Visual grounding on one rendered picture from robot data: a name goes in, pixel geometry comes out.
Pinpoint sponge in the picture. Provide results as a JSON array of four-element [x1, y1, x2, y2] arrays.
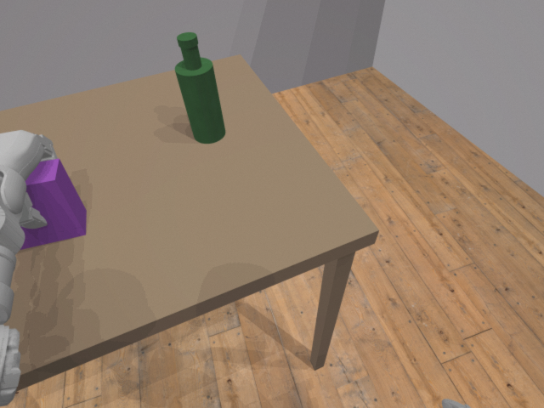
[[20, 159, 87, 250]]

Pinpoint robot left hand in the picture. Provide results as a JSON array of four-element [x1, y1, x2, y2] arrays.
[[0, 130, 58, 229]]

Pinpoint table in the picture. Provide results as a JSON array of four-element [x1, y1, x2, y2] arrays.
[[0, 54, 379, 392]]

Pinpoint left robot upper arm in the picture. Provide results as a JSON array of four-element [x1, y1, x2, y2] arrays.
[[0, 325, 21, 406]]

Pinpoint left robot forearm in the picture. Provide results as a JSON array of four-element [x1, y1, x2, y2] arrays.
[[0, 165, 26, 325]]

